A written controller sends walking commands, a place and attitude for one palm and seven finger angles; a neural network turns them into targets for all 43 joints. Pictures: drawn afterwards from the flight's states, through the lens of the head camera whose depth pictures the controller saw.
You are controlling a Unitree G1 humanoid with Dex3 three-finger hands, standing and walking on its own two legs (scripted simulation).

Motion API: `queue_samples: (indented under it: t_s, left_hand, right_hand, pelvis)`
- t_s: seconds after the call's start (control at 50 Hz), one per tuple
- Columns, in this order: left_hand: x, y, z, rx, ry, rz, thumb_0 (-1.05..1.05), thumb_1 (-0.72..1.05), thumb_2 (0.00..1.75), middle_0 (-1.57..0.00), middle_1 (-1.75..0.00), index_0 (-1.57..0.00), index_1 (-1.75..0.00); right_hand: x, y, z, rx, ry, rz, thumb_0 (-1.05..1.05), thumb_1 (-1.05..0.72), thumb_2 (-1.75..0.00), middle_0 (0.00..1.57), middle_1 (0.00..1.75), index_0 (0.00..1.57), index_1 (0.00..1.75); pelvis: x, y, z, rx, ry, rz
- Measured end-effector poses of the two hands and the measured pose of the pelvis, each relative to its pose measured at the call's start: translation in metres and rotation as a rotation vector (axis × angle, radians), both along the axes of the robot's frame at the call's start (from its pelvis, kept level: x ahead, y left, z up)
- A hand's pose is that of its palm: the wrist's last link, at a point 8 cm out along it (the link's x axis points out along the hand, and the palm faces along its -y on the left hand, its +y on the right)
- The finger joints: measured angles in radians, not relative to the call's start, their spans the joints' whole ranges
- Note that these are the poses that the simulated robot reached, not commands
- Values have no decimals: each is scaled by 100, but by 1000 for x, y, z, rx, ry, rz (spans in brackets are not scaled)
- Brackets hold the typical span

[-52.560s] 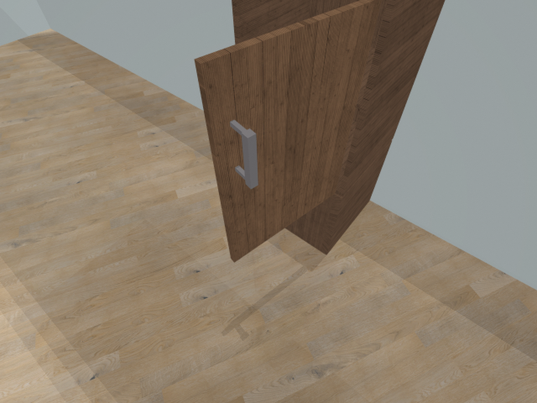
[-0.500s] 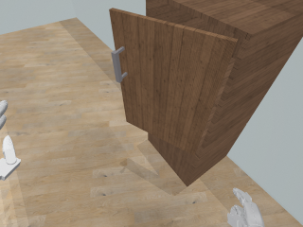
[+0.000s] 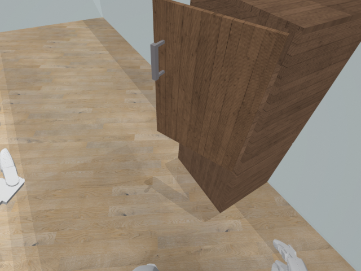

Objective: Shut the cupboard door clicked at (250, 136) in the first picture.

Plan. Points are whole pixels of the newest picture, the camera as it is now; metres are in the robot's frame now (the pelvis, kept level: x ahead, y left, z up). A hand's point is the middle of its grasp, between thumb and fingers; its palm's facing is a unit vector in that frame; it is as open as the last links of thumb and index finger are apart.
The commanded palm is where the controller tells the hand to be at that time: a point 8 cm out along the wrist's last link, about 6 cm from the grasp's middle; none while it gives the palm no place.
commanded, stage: step back with the hand held close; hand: left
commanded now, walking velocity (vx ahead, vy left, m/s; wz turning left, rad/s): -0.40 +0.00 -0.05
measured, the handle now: (158, 60) +0.76 +0.13 +0.09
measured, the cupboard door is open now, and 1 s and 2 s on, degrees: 23 23 23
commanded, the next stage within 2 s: stop stepping back and stand still in 0.34 s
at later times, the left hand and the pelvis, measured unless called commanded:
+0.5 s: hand out of the picture +0.11 +0.24 +0.19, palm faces +0.35 -0.86 -0.37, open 7.4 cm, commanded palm +0.04 +0.29 +0.20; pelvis -0.12 +0.00 +0.00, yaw -4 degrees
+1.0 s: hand out of the picture +0.05 +0.27 +0.21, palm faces +0.15 -0.88 -0.46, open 7.4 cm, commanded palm +0.01 +0.34 +0.20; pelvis -0.17 +0.06 +0.03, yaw -9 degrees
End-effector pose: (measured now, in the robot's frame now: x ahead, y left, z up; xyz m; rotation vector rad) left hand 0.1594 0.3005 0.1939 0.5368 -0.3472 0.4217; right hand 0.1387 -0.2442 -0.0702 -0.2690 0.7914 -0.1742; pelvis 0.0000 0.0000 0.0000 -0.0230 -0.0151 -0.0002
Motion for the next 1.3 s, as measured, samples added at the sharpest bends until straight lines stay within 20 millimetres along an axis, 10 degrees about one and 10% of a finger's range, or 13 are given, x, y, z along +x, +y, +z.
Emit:
queue_samples:
  t_s: [0.28,0.4,0.54,0.68,0.84,0.98,1.08,1.2,1.3]
  left_hand:
    - [-62,31,22,61,-47,16,1,89,90,-21,-30,-22,-30]
    - [-81,8,2,-3,-11,-34,1,89,90,-20,-30,-21,-30]
    - [-94,-13,10,-7,-89,-208,1,89,90,-21,-30,-22,-30]
    - [-130,26,18,27,-129,-121,1,88,90,-21,-30,-22,-30]
    - [-88,62,-19,-193,-73,-55,1,89,90,-20,-30,-21,-30]
    - [-130,17,27,-13,61,-339,2,89,90,-20,-30,-21,-30]
    - [-161,35,54,139,98,-251,1,88,90,-21,-30,-22,-30]
    - [-180,79,22,0,121,21,1,89,90,-21,-30,-22,-30]
    - [-179,78,-20,-216,133,79,1,89,90,-20,-30,-21,-30]
  right_hand:
    - [-38,26,14,7,-43,12,1,-90,-90,20,30,21,30]
    - [-46,34,10,47,-123,75,1,-90,-90,21,30,21,30]
    - [-103,21,14,22,-134,-45,1,-90,-90,21,30,21,30]
    - [-162,1,17,-69,-85,-155,1,-90,-90,21,30,21,30]
    - [-199,33,7,-80,15,-159,1,-90,-90,20,30,20,29]
    - [-217,85,37,62,-36,-137,1,-90,-90,21,30,21,30]
    - [-214,91,29,96,-40,-118,1,-89,-90,21,30,21,30]
    - [-218,77,3,90,-10,-95,1,-90,-90,21,30,21,30]
    - [-229,64,7,16,28,-98,1,-90,-90,21,30,21,30]
  pelvis:
    - [-49,10,9,-80,70,13]
    - [-94,3,0,-35,112,-78]
    - [-120,5,-4,-54,-5,-57]
    - [-119,23,-3,-31,-28,-102]
    - [-149,58,-2,-37,-40,-78]
    - [-168,61,31,-51,1,-147]
    - [-178,65,35,-32,13,-135]
    - [-194,73,22,26,-4,-131]
    - [-186,77,25,37,-6,-76]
